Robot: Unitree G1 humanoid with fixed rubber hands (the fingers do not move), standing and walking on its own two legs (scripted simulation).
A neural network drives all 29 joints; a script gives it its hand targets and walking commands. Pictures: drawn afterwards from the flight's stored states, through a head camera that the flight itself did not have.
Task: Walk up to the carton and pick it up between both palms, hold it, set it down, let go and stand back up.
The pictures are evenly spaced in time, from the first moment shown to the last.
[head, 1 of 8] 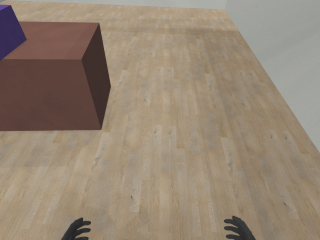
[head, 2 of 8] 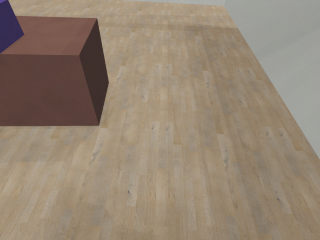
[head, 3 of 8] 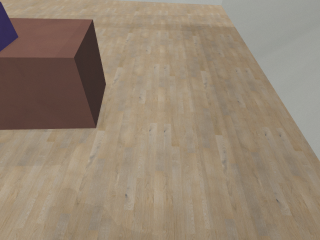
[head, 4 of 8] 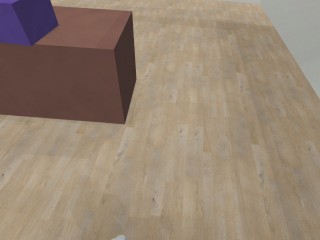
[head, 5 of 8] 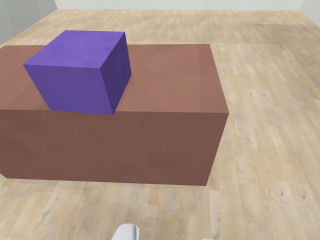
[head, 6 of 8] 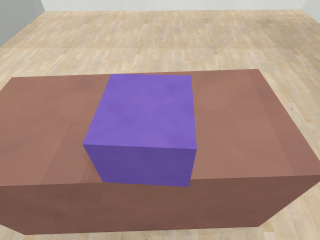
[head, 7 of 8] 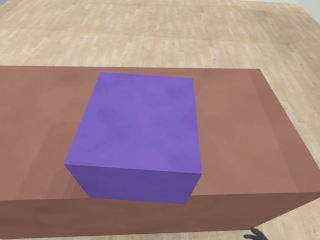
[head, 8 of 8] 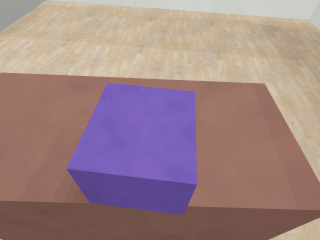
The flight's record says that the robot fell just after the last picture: no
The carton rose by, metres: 0.00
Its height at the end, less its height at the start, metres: +0.00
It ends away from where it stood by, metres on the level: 0.00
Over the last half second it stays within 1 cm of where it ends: yes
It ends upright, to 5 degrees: yes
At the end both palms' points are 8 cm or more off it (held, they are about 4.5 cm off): yes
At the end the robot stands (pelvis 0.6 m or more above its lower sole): yes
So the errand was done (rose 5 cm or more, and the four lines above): no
